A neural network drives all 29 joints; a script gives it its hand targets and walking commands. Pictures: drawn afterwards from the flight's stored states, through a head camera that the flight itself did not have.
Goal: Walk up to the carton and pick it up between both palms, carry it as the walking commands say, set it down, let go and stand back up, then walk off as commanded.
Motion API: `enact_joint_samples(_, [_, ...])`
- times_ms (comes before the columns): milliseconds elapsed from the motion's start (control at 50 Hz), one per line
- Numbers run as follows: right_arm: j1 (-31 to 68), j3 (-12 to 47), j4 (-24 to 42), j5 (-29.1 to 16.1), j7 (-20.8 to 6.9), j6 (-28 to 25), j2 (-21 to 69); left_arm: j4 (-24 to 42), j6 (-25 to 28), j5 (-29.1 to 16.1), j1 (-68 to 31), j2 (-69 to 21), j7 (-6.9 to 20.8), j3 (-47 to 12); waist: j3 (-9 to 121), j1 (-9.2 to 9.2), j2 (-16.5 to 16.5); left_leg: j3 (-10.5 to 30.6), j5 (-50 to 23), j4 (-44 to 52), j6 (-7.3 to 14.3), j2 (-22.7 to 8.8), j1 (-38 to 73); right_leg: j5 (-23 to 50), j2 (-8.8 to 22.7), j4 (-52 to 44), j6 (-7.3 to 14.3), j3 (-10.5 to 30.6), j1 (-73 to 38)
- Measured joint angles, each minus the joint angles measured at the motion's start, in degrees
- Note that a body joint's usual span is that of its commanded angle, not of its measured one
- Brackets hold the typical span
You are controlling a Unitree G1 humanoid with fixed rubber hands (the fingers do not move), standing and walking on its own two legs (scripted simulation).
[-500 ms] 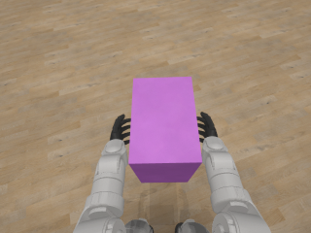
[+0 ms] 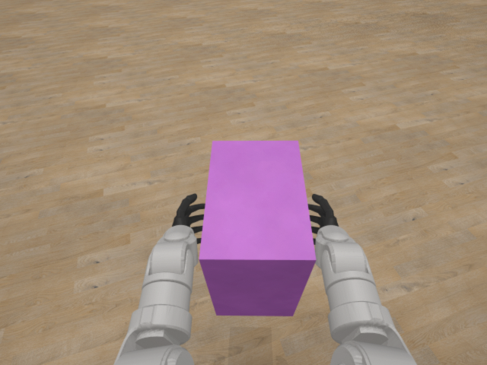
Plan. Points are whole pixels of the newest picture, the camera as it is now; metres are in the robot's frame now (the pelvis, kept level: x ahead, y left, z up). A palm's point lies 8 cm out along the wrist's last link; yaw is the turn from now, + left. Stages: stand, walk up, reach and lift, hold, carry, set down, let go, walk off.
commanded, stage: reach and lift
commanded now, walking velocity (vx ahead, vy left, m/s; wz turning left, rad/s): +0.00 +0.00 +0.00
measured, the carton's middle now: (254, 233) +0.36 +0.04 -0.02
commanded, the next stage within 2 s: hold in 1.56 s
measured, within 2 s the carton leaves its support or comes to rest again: neither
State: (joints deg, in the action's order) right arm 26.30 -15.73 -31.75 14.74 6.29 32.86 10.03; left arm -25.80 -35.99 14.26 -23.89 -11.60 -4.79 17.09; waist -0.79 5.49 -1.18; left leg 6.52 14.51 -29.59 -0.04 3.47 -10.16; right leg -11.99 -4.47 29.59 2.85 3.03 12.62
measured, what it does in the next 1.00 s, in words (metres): stands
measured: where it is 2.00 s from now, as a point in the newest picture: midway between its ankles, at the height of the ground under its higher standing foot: outside the picture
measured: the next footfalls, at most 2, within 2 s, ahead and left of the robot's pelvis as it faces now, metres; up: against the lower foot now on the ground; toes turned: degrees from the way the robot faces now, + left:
none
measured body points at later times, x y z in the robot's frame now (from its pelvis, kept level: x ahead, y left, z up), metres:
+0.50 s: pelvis -0.01 +0.01 +0.00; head -0.06 +0.00 +0.45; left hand +0.32 +0.14 +0.05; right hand +0.33 -0.12 +0.05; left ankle +0.02 +0.12 -0.73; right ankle +0.05 -0.08 -0.73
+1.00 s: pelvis +0.01 +0.02 +0.00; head -0.04 +0.01 +0.45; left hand +0.33 +0.13 +0.05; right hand +0.32 -0.12 +0.04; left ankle +0.02 +0.12 -0.73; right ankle +0.05 -0.08 -0.73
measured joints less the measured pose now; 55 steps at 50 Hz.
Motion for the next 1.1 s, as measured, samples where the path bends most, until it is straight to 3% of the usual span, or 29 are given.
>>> enact_joint_samples(220, [1.3, -2.5, 0.2, 1.4, -1.0, 4.9, 0.6, -0.2, -5.1, 1.6, -1.8, -0.7, 0.2, 1.6, -0.2, -0.91, 0.0, 0.1, 0.0, 0.5, 0.2, 0.1, 4.2, 0.0, 0.2, -0.6, -0.2, 0.0, -4.3])
enact_joint_samples(680, [0.6, -2.4, 3.0, 1.1, -1.1, 6.8, 0.2, -1.1, -4.7, 1.4, -2.2, -0.9, 0.2, 0.5, 0.0, -4.92, 0.0, -0.7, 1.0, -0.6, 0.9, 0.2, 3.3, -0.4, 0.1, -0.3, -0.9, 0.7, -3.6])
enact_joint_samples(1100, [-5.3, 0.9, 8.7, 0.4, -0.7, 8.4, 0.4, 0.7, -5.8, -0.7, 0.7, 0.3, 0.0, -4.1, 0.9, -5.54, -0.1, -1.1, 0.4, 2.1, 1.7, 0.5, 5.3, 0.0, 0.7, -2.8, -1.5, 1.4, -5.5])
